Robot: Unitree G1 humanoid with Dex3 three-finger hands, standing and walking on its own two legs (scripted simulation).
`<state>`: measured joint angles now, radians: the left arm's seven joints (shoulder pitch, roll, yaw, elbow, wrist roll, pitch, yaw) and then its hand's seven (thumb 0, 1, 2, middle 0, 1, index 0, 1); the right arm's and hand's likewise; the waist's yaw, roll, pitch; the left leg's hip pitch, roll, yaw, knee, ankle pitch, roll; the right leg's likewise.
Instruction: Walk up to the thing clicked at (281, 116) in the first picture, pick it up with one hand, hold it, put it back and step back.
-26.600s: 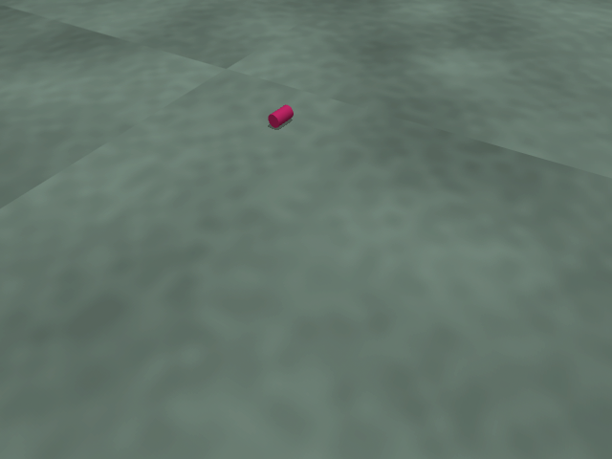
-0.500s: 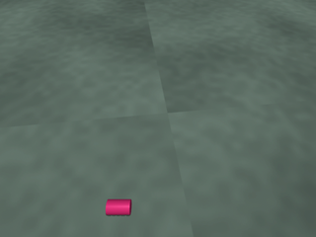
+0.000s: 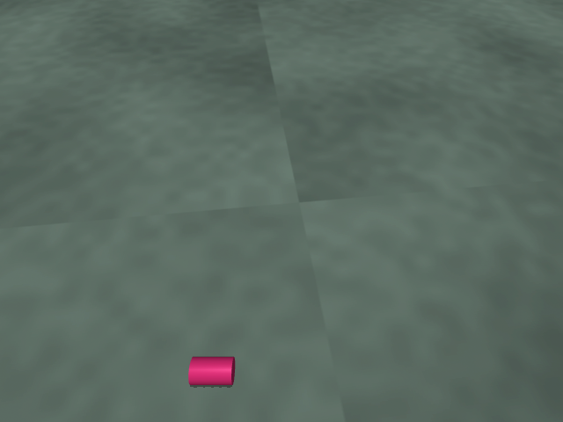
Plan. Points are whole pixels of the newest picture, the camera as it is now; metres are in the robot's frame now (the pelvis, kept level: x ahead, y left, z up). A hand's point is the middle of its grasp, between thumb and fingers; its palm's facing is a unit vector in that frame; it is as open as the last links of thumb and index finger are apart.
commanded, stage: rise first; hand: left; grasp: from above
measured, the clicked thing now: (212, 370) +0.40 +0.25 -0.74
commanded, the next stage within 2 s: none
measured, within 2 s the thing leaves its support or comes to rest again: neither
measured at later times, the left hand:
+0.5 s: hand out of the picture +0.14 +0.26 -0.19, palm faces -0.09 -0.92 -0.38, open 12.2 cm
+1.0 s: hand out of the picture +0.12 +0.28 -0.28, palm faces -0.28 -0.81 -0.52, open 14.1 cm
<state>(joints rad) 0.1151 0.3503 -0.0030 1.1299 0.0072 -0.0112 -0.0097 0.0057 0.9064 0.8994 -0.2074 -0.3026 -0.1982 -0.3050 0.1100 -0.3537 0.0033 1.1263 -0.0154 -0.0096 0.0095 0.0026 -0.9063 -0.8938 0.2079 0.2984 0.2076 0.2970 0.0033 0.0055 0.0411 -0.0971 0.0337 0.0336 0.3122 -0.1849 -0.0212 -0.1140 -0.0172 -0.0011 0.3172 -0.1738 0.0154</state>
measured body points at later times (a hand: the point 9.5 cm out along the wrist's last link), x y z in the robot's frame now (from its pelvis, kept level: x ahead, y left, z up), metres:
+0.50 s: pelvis -0.01 +0.01 -0.04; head +0.05 +0.01 +0.41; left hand +0.14 +0.31 -0.16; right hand +0.10 -0.25 -0.15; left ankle -0.01 +0.13 -0.75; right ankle +0.00 -0.13 -0.75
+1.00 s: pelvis -0.03 +0.01 -0.14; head +0.10 +0.03 +0.29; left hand +0.13 +0.32 -0.25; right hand +0.18 -0.23 -0.23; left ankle -0.01 +0.13 -0.75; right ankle +0.00 -0.13 -0.75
